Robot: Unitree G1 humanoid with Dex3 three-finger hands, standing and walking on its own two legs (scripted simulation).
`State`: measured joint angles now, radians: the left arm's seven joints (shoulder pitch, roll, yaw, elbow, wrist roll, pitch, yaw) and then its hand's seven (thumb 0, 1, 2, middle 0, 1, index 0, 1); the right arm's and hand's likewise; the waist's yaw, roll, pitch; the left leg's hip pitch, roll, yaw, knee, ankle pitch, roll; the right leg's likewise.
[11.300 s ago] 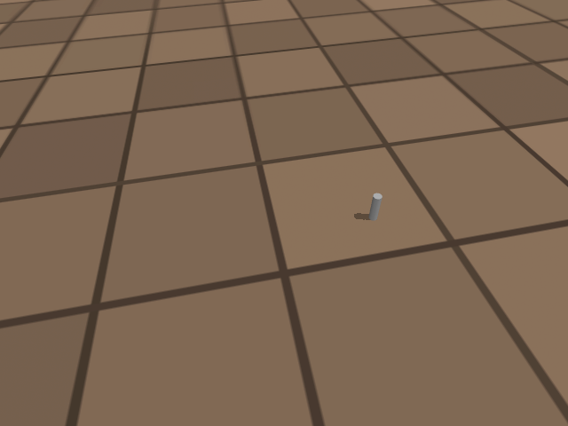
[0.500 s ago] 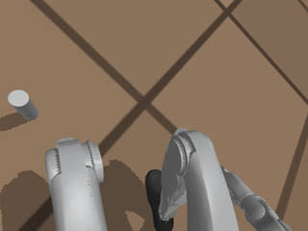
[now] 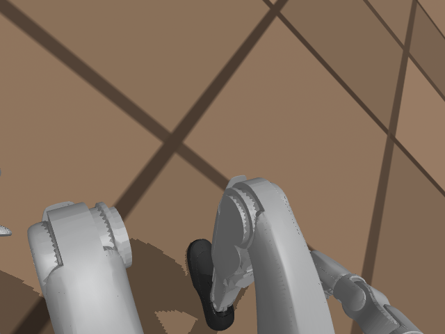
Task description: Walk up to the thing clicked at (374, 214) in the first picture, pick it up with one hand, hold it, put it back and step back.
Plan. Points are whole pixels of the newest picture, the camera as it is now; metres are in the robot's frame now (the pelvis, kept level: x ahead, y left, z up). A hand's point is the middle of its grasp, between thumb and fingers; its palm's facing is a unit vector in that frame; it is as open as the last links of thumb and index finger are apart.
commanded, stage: close in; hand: left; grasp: from the side
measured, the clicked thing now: out of the picture +0.43 +0.31 -0.21
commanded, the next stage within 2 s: rest palm in 0.12 s
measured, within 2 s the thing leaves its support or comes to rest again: leaves its support in 1.42 s
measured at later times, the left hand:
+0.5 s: hand out of the picture +0.40 +0.29 -0.18, palm faces +0.38 -0.92 -0.01, open 14.5 cm
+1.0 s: hand out of the picture +0.42 +0.29 -0.18, palm faces +0.41 -0.91 -0.02, open 6.5 cm
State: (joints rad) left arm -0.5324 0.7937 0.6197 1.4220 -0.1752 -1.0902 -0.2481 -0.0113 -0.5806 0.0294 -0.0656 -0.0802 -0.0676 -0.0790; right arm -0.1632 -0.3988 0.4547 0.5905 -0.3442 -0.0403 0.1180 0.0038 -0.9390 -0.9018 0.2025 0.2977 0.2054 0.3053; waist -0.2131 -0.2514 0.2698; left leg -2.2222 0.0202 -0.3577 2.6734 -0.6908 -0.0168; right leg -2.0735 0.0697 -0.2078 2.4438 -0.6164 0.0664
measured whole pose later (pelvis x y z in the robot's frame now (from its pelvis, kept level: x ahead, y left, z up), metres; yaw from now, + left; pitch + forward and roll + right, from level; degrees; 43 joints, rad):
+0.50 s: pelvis +0.00 +0.00 +0.00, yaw -2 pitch +9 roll -18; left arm -0.56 0.81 0.54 1.48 -0.10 -1.17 -0.02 -0.01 -0.16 0.29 -0.23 -0.22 -0.22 -0.23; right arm -0.19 -0.38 0.52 0.56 -0.39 0.00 0.15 0.00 -0.90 -0.90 0.20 0.30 0.20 0.30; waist -0.23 -0.29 0.31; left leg -2.20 0.02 -0.40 2.70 -0.70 -0.01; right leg -2.05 0.09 -0.24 2.43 -0.61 0.08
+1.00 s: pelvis +0.00 +0.00 +0.00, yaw -3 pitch +9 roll -18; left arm -0.61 0.87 0.56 1.50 -0.07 -1.15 0.03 0.02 0.35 0.78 -0.79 -0.84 -0.77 -0.85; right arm -0.20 -0.38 0.54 0.54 -0.39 0.02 0.14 0.00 -0.87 -0.89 0.20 0.30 0.20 0.30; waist -0.26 -0.30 0.33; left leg -2.20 0.04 -0.42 2.69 -0.71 -0.02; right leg -2.05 0.10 -0.25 2.41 -0.59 0.08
